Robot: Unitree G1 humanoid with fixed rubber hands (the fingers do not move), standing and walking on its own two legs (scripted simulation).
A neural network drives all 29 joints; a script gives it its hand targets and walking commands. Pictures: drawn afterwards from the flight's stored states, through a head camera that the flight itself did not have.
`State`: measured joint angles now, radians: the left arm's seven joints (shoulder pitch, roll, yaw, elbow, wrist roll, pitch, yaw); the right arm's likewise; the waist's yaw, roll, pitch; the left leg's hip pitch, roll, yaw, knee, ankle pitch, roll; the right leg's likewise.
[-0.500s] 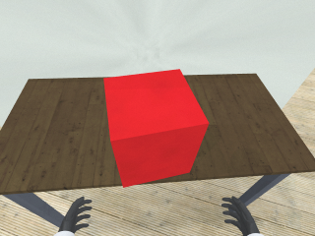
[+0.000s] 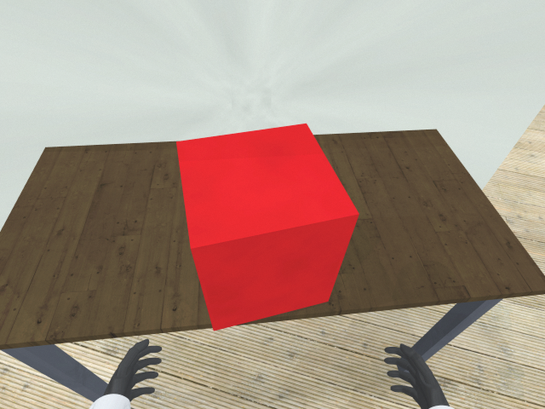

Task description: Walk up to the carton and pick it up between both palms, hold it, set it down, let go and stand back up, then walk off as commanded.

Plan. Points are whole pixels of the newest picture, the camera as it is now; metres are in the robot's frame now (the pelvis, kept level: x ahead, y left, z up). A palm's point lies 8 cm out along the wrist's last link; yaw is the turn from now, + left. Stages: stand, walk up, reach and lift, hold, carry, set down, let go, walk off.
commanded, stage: let go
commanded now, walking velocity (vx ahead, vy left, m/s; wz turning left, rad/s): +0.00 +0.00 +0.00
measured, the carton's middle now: (259, 228) +0.39 +0.03 +0.03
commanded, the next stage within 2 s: stand in 0.04 s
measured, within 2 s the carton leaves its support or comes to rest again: neither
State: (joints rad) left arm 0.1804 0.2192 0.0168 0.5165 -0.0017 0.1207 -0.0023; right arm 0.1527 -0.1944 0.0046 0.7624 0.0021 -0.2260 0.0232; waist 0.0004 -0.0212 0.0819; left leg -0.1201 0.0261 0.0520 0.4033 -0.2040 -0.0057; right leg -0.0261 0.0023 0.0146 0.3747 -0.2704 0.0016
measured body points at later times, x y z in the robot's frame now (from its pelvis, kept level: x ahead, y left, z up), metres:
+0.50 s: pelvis +0.00 +0.00 +0.00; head -0.02 +0.02 +0.45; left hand +0.10 +0.31 -0.12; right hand +0.10 -0.31 -0.10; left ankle +0.01 +0.12 -0.74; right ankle -0.04 -0.12 -0.74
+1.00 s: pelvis -0.01 +0.02 +0.00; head -0.02 +0.03 +0.45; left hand +0.06 +0.33 -0.13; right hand +0.08 -0.29 -0.11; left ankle +0.01 +0.12 -0.74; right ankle -0.04 -0.12 -0.74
